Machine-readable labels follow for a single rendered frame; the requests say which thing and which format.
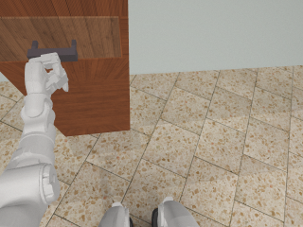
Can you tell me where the robot right shin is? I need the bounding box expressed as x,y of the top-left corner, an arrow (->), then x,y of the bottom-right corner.
157,197 -> 173,227

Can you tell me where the drawer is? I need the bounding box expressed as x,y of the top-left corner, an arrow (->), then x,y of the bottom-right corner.
0,16 -> 121,62

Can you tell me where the handle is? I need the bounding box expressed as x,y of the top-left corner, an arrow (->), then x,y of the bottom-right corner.
27,39 -> 78,62

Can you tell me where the cabinet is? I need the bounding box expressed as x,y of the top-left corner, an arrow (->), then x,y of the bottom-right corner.
0,0 -> 131,137

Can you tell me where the left robot hand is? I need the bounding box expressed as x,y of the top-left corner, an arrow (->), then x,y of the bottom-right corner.
25,52 -> 69,98

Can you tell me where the robot left forearm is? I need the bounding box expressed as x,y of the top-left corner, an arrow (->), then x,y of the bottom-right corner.
0,93 -> 56,178

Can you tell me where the left robot upper arm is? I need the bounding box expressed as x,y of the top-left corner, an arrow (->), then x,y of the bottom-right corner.
0,163 -> 61,227

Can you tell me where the robot right thigh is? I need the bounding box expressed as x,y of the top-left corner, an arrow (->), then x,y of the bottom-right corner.
157,201 -> 200,227

